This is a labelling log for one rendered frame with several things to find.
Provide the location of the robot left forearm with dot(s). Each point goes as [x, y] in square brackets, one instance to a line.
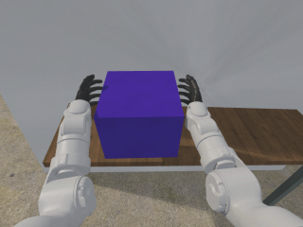
[73, 143]

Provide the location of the robot right hand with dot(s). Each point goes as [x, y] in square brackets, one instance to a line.
[194, 94]

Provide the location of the robot left upper arm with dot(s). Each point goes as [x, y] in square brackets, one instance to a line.
[65, 202]

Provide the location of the carton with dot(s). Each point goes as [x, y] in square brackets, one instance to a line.
[139, 115]

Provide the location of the table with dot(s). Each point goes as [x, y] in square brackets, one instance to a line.
[260, 137]

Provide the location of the robot right forearm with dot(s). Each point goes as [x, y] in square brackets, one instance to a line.
[209, 141]

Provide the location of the robot left hand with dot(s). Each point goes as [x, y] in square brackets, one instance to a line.
[85, 90]

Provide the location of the robot right upper arm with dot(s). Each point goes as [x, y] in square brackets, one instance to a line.
[236, 194]

